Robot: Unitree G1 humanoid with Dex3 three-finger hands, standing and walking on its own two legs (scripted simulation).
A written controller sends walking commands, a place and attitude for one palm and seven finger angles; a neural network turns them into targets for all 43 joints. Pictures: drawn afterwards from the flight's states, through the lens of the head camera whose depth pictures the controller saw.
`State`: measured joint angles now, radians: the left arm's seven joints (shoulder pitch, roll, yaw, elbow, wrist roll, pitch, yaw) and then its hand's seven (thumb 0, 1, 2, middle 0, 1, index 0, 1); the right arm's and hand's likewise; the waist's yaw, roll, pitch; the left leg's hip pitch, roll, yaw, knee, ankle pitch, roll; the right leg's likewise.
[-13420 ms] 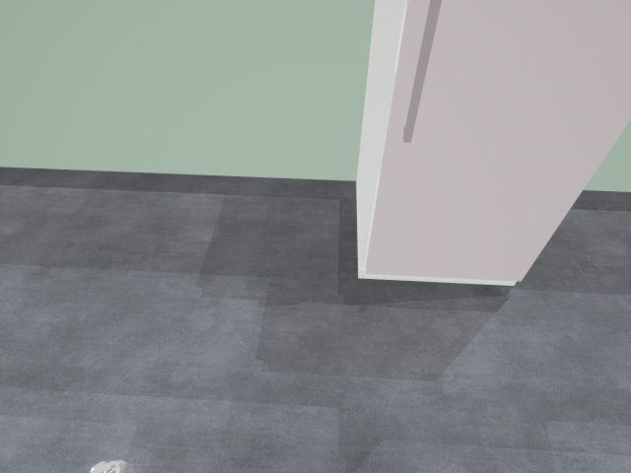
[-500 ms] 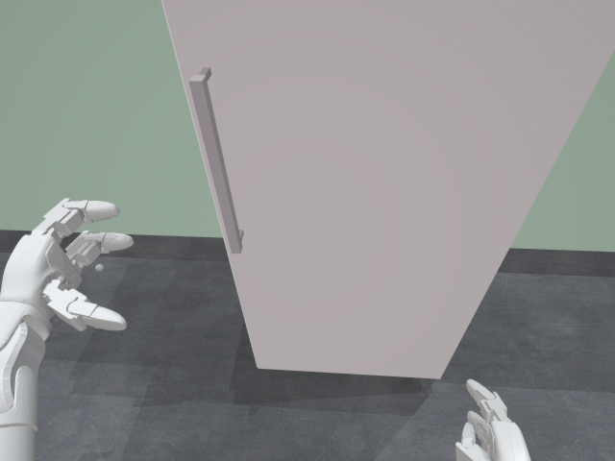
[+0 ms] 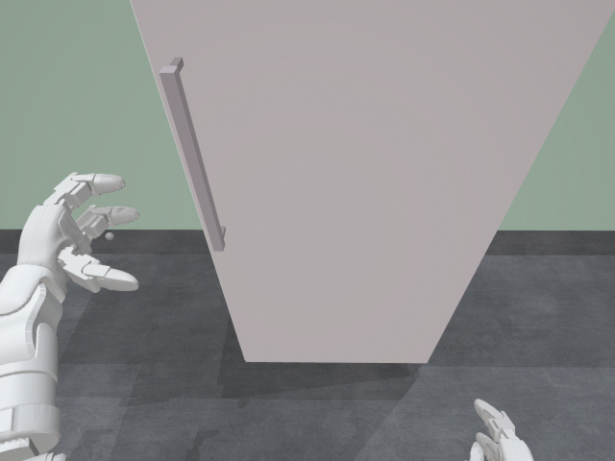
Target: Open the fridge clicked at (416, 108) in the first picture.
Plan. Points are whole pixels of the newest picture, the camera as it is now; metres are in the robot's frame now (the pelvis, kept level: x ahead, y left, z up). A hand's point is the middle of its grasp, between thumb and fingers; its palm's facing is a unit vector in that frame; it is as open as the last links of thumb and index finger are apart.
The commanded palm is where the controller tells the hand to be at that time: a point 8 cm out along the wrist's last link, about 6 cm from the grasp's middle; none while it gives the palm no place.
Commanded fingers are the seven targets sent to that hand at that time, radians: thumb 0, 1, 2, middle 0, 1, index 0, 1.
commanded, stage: move the hooked fingers beside the handle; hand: left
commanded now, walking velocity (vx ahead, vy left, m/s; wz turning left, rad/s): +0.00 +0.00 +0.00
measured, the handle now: (201, 170) +0.51 +0.20 +0.11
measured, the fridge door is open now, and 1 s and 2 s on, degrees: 0 0 0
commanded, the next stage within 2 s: feel for the door with the fingertips in 1.84 s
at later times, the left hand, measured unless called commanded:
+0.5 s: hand (127, 211) +0.38 +0.26 +0.15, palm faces +0.07 -1.00 +0.00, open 14.0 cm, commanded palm +0.35 +0.31 +0.14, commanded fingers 0.00 -0.50 0.30 -0.30 -1.20 -0.30 -1.20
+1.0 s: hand (149, 185) +0.44 +0.25 +0.14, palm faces +0.05 -1.00 +0.01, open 14.0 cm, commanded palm +0.41 +0.31 +0.14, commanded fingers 0.00 -0.50 0.30 -0.30 -1.20 -0.30 -1.20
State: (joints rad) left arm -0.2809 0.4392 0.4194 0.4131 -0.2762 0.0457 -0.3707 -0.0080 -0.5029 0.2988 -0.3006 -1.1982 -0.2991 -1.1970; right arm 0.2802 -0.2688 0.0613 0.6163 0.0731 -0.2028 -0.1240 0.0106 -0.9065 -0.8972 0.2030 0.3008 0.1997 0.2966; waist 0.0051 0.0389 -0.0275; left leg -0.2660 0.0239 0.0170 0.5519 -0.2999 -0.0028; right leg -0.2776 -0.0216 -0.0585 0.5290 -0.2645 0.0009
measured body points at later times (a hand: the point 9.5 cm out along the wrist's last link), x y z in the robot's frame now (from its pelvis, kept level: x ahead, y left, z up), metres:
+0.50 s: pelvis +0.00 +0.00 +0.00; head +0.01 +0.00 +0.45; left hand +0.37 +0.31 +0.15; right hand +0.14 -0.25 -0.09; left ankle -0.01 +0.12 -0.73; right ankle +0.01 -0.12 -0.73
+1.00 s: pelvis +0.00 +0.01 -0.01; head +0.04 +0.02 +0.44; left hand +0.43 +0.31 +0.14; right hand +0.06 -0.26 -0.11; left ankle -0.01 +0.12 -0.73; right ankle +0.01 -0.12 -0.73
